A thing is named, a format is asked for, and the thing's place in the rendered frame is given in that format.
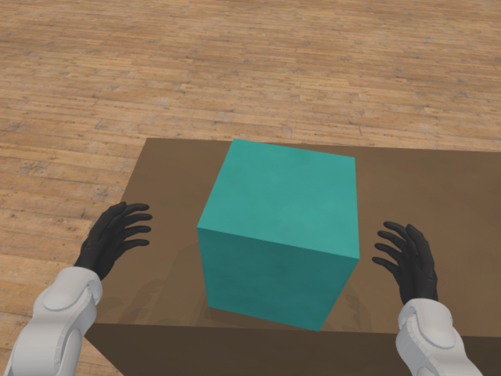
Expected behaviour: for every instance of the carton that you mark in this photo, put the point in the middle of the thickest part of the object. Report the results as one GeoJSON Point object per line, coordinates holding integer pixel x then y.
{"type": "Point", "coordinates": [279, 235]}

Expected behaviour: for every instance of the left robot hand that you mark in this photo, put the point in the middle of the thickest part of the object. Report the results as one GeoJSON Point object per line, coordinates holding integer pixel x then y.
{"type": "Point", "coordinates": [105, 242]}

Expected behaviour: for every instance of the left robot forearm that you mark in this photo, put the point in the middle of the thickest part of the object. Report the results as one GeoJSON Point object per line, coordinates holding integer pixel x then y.
{"type": "Point", "coordinates": [50, 344]}

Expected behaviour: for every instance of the pedestal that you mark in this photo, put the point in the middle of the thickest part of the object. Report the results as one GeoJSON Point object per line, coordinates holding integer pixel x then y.
{"type": "Point", "coordinates": [153, 318]}

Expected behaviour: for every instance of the right robot hand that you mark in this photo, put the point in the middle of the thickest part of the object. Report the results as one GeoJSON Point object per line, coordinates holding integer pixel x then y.
{"type": "Point", "coordinates": [415, 273]}

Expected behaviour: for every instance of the right robot forearm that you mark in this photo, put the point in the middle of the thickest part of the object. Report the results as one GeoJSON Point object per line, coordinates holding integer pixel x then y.
{"type": "Point", "coordinates": [428, 343]}

